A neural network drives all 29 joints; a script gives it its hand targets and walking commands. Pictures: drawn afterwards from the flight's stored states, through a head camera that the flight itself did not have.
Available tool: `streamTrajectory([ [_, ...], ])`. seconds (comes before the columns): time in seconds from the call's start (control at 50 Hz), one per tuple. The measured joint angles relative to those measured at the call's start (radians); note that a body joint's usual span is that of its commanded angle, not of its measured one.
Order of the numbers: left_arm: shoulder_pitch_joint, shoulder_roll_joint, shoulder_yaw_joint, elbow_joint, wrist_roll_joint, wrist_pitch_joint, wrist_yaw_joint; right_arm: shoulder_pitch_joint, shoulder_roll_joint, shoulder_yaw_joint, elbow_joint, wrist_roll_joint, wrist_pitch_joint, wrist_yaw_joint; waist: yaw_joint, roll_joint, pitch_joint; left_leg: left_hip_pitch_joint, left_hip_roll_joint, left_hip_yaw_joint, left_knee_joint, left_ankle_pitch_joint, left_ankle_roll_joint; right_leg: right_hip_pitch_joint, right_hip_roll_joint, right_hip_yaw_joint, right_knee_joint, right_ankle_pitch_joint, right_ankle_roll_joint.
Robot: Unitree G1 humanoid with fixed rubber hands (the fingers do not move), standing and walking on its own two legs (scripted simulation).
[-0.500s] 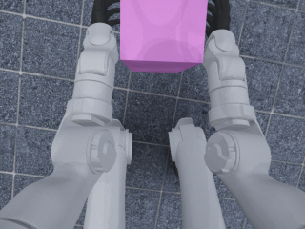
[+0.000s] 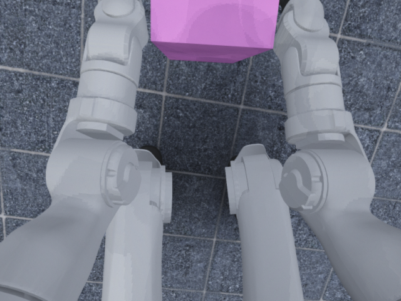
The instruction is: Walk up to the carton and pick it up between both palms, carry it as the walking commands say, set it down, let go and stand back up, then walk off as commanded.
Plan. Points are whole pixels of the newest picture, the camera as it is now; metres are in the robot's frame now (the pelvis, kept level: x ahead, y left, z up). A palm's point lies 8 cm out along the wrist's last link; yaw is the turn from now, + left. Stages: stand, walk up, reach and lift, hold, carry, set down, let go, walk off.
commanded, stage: set down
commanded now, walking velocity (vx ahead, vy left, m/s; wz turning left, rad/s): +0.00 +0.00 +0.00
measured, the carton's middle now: out of the picture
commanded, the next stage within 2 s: none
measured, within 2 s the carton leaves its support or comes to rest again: rests again in 0.40 s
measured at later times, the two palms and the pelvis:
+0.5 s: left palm out of the picture +0.54 +0.10 -0.17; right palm (295, 3) +0.53 -0.14 -0.17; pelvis -0.01 +0.00 -0.01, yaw +0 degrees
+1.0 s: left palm out of the picture +0.55 +0.11 -0.18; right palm (296, 4) +0.53 -0.14 -0.18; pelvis -0.01 +0.00 -0.01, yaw +0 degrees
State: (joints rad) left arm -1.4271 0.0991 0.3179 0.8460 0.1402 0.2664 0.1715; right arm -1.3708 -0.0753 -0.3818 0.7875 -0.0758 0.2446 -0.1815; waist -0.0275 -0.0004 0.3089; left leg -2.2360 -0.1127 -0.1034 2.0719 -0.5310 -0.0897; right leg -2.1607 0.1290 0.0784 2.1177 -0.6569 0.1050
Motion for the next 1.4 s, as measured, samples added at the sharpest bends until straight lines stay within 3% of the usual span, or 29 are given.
streamTrajectory([
  [0.12, -0.005, 0.011, -0.014, 0.016, -0.029, -0.003, 0.005, -0.001, -0.011, 0.030, 0.013, 0.025, -0.001, -0.014, 0.002, 0.007, -0.002, 0.000, 0.000, 0.002, 0.022, -0.010, -0.002, -0.002, 0.004, 0.002, 0.024, -0.011, 0.000],
  [0.36, -0.027, 0.012, 0.040, 0.070, 0.027, -0.013, -0.014, -0.043, -0.007, -0.005, 0.078, -0.024, -0.002, 0.000, 0.002, 0.001, -0.007, -0.009, 0.007, 0.001, 0.021, 0.004, -0.004, -0.018, 0.015, 0.003, 0.023, 0.012, 0.000],
  [0.5, -0.038, 0.024, 0.035, 0.079, 0.009, -0.018, -0.037, -0.051, -0.015, 0.002, 0.072, -0.026, 0.001, 0.004, 0.005, 0.009, 0.032, -0.003, 0.016, 0.014, 0.028, 0.003, 0.001, -0.017, 0.026, 0.016, 0.033, 0.016, 0.007],
  [1.4, -0.074, 0.043, 0.122, 0.130, 0.093, -0.069, -0.149, -0.066, -0.013, -0.085, 0.088, -0.103, -0.046, 0.114, 0.011, -0.001, 0.083, 0.022, 0.018, 0.006, 0.054, -0.006, 0.002, 0.002, 0.032, 0.007, 0.057, 0.014, 0.001],
])
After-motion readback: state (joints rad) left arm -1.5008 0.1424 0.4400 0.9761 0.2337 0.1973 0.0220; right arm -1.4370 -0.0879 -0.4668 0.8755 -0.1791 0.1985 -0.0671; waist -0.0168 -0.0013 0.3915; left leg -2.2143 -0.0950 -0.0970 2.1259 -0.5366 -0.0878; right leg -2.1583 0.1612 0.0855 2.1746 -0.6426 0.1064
